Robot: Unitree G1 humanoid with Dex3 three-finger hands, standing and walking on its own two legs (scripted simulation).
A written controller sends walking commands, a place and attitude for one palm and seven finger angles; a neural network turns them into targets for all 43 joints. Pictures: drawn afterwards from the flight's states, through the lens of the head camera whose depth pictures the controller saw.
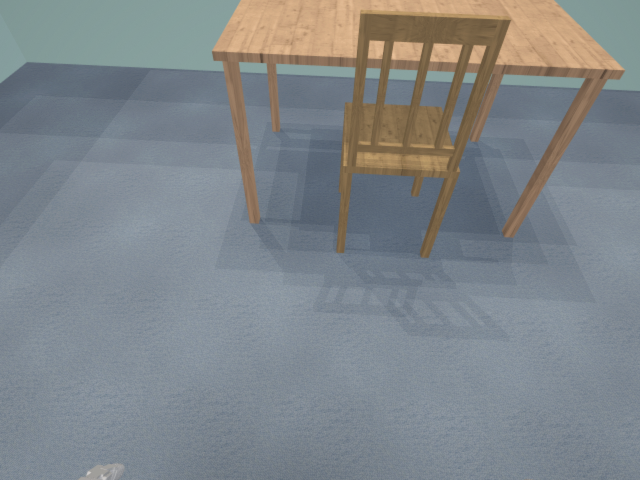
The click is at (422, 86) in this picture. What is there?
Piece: chair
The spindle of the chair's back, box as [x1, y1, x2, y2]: [403, 43, 433, 146]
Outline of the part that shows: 433,43 423,44 403,138 403,146 409,146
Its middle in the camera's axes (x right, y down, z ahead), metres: +0.27 -0.40 +1.09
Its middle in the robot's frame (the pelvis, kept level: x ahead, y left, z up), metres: +1.09 -0.21 -0.08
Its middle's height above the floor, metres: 0.69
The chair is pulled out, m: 0.00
